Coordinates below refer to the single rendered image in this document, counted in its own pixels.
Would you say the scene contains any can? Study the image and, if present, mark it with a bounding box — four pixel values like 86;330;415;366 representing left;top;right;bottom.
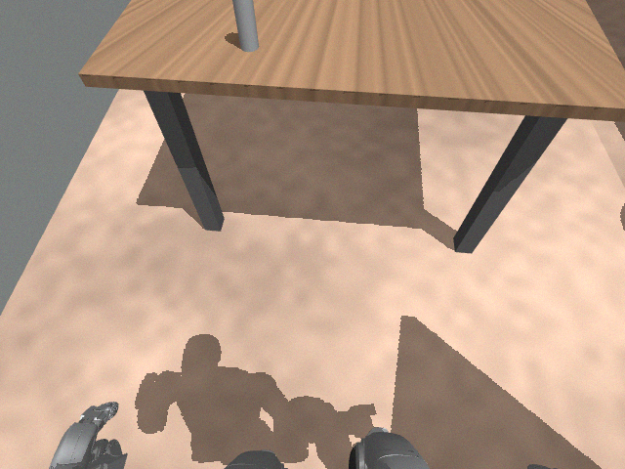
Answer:
232;0;259;52

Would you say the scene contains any table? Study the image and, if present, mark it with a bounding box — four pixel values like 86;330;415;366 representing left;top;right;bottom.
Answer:
78;0;625;253

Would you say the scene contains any left robot hand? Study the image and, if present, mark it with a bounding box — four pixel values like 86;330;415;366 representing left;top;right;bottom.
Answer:
49;402;128;469

